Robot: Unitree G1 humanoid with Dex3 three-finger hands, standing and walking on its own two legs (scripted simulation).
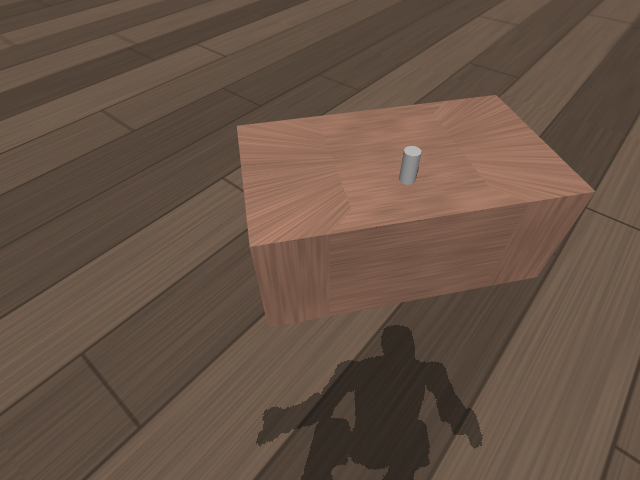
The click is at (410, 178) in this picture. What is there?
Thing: squat round
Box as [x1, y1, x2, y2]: [399, 146, 421, 184]
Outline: 415,146 408,146 404,149 399,180 405,184 410,184 415,179 421,151 419,148
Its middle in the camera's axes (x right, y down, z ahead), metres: +0.27 -0.22 +1.20
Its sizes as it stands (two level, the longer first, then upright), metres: 0.052 0.052 0.111
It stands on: a support 0.45 m high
